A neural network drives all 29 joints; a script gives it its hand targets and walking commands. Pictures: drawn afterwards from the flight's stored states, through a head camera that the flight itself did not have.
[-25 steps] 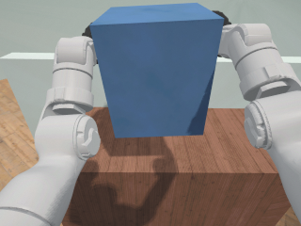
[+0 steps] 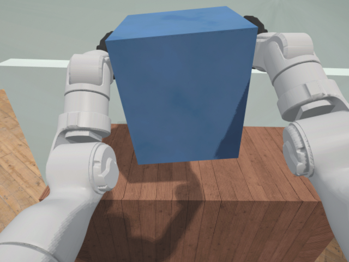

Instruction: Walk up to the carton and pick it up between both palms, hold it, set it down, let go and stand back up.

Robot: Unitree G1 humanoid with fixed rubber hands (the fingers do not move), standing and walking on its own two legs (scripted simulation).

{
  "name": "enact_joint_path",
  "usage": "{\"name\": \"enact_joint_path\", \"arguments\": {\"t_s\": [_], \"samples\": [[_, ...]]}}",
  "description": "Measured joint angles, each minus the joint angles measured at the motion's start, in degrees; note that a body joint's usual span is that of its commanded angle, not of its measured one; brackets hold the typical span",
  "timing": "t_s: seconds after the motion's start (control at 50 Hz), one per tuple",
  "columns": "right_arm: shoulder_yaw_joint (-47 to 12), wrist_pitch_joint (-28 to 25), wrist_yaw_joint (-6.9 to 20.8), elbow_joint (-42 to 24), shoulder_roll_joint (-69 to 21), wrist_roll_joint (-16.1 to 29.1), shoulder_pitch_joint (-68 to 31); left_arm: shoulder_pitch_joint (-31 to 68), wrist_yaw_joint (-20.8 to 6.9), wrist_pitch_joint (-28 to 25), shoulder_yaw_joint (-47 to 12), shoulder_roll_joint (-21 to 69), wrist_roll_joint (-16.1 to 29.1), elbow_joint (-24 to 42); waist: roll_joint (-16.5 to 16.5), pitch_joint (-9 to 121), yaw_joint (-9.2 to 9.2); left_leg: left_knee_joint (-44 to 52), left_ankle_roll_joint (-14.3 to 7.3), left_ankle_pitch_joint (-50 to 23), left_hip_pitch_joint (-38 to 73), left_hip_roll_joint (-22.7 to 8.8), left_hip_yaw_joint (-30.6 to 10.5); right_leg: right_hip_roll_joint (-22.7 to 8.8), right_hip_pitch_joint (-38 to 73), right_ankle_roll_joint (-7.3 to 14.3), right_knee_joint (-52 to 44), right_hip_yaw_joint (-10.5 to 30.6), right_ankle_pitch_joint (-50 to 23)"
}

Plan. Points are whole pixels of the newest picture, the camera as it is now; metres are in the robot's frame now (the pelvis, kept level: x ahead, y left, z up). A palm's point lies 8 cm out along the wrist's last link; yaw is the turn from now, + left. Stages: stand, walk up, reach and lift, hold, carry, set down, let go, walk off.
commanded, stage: hold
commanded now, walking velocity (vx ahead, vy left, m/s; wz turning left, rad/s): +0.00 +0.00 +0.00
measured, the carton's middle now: (182, 85) +0.36 -0.01 +0.31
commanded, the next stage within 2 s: set down in 0.08 s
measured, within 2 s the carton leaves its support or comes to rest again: neither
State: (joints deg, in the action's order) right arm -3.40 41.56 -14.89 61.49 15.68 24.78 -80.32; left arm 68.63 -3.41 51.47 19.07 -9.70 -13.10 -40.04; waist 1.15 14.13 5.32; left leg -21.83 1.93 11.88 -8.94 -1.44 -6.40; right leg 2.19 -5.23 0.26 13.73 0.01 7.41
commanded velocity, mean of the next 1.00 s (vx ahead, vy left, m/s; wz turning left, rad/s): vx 0.00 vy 0.00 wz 0.00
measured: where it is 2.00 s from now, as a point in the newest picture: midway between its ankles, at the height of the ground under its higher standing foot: outside the picture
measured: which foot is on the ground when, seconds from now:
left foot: down 0.00-1.00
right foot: down 0.00-1.00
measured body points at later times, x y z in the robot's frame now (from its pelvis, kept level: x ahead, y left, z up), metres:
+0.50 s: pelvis +0.01 +0.01 +0.00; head -0.08 +0.05 +0.44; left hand +0.42 +0.16 +0.37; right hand +0.39 -0.15 +0.40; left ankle +0.00 +0.14 -0.75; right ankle +0.00 -0.12 -0.75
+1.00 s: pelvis +0.01 +0.01 +0.00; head -0.07 +0.04 +0.44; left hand +0.43 +0.15 +0.32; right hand +0.40 -0.16 +0.35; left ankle +0.00 +0.14 -0.75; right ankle +0.00 -0.12 -0.75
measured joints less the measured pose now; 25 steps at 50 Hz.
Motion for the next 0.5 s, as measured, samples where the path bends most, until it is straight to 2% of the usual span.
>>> {"name": "enact_joint_path", "arguments": {"t_s": [0.06,0.12,0.18,0.3,0.36,0.44,0.5], "samples": [[0.41,0.32,0.34,1.36,0.05,-0.54,-0.58,0.44,-0.04,0.38,0.2,0.21,-0.33,-0.96,0.09,0.08,-0.4,0.15,-0.01,-0.13,-0.18,0.03,0.26,-0.03,-0.64,0.03,0.63,0.32,0.18],[0.33,-0.69,0.62,0.92,-0.18,-0.61,-0.8,-0.04,0.91,0.39,-0.77,-0.4,0.98,1.18,-0.02,-0.1,0.03,0.51,-0.07,-0.46,-0.08,0.14,0.21,-0.12,-0.69,-0.01,0.67,0.33,0.13],[2.5,-2.07,0.85,1.79,-1.11,-2.99,-1.95,2.24,0.94,-1.71,1.88,-0.92,0.36,-1.12,0.04,-0.15,0.46,1.19,-0.22,-0.92,0.05,0.29,0.36,-0.3,-0.91,-0.13,0.7,0.47,0.04],[6.58,-6.78,2.11,2.92,-2.74,-9.43,-4.33,7.13,-1.64,-7.72,5.17,-2.7,-3.46,-6.32,0.64,-0.87,1.01,2.58,-0.47,-1.36,1.45,0.56,1.1,-0.69,-0.37,-0.27,0.8,1.1,0.22],[8.36,-8.58,2.87,4.64,-3.44,-11.64,-4.96,7.83,-3.29,-8.9,5.51,-3.42,-4.97,-7.84,0.95,-1.74,1.5,2.71,-0.65,-1.1,2.58,0.74,1.15,-0.89,0.76,-0.39,0.76,1.08,0.6],[7.66,-10.86,3.34,3.5,-3.68,-12.04,-2.83,5.46,-3.68,-9.37,3.33,-3.03,-4.94,-5.98,1.67,-2.34,1.56,3.28,-0.86,-0.76,4.12,0.94,1.38,-1.14,2.21,-0.52,0.38,1.22,1.03],[5.94,-12.24,3.02,1.75,-3.69,-10.24,-0.27,2.4,-3.13,-9.24,1.74,-2.2,-4.45,-3.54,2.23,-2.65,1.69,3.35,-0.93,-0.39,4.92,0.95,1.42,-1.18,3.25,-0.59,-0.18,1.19,1.21]]}}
